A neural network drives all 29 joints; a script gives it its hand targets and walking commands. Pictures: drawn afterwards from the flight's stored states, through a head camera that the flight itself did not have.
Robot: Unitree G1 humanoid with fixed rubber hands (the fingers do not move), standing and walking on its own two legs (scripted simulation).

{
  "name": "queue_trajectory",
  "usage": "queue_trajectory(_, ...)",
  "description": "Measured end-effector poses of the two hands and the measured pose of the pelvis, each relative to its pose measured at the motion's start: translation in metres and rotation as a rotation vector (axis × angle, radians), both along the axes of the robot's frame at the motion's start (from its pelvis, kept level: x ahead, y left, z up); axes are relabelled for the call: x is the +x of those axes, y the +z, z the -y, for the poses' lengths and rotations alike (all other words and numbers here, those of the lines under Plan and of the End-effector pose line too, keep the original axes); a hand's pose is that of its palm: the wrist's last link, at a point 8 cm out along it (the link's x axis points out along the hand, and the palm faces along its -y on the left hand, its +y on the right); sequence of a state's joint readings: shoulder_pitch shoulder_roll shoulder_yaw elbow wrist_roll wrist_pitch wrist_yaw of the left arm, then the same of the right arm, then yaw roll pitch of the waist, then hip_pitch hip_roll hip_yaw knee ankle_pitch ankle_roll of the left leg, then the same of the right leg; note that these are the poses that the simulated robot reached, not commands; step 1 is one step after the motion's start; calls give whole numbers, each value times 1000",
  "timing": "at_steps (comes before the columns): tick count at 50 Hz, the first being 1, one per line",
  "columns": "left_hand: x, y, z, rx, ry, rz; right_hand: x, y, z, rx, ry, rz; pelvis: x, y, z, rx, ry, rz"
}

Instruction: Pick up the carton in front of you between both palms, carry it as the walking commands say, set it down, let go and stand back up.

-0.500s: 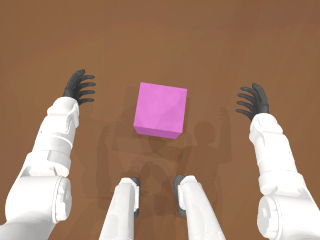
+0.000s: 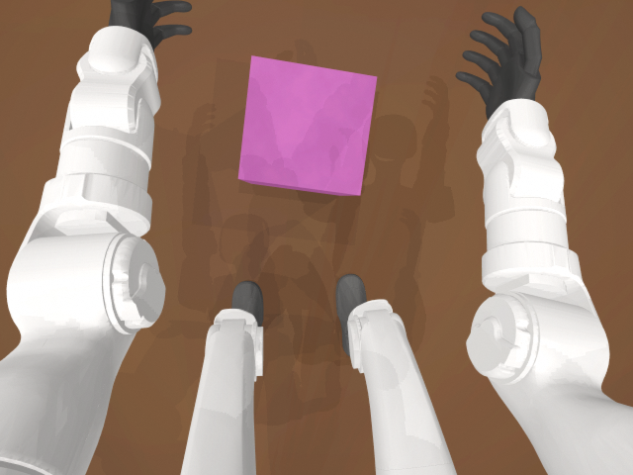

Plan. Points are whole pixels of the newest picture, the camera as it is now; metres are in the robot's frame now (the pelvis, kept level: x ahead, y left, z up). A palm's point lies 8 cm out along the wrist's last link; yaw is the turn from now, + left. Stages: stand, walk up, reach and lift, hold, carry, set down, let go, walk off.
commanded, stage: reach and lift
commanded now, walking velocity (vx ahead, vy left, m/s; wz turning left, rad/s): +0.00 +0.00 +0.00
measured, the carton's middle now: (304, 138) +0.51 -0.02 -0.51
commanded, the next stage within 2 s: none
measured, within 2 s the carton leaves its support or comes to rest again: leaves its support in 1.60 s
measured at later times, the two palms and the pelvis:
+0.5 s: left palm (188, 114) +0.53 +0.17 -0.36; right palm (421, 144) +0.47 -0.20 -0.36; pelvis -0.06 +0.00 -0.21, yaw -1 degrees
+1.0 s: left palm (204, 116) +0.54 +0.16 -0.44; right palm (403, 141) +0.49 -0.20 -0.44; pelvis -0.05 +0.01 -0.27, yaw -2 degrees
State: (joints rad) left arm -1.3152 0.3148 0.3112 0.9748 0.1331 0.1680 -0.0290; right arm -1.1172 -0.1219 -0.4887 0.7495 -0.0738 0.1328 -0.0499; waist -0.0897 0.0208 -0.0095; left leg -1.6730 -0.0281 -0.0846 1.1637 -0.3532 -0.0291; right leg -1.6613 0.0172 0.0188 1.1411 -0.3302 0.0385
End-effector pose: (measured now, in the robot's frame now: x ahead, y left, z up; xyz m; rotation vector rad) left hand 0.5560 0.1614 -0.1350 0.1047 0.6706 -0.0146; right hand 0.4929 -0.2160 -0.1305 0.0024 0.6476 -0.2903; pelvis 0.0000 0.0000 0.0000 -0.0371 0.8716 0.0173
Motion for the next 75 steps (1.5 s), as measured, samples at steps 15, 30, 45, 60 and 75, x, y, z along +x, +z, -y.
queue_trajectory(15, -32, -151, -7, 23, 39, -47, -18, -148, -6, -1, 21, -42, -23, -124, 4, 6, -23, -56)
queue_trajectory(30, -29, -263, -3, 2, 31, -53, -17, -263, -12, 10, 16, -93, -62, -231, -4, -10, -20, 119)
queue_trajectory(45, -25, -317, 0, 17, 23, -53, -7, -317, -17, 15, 34, -93, -50, -268, -6, -7, -24, 231)
queue_trajectory(60, -30, -308, 14, -10, 0, -67, -10, -314, -43, 58, 69, -100, -54, -262, -5, -13, -25, 210)
queue_trajectory(75, -29, -306, 29, -6, -23, -94, -5, -310, -47, 44, 82, -123, -57, -263, -7, -10, -25, 249)
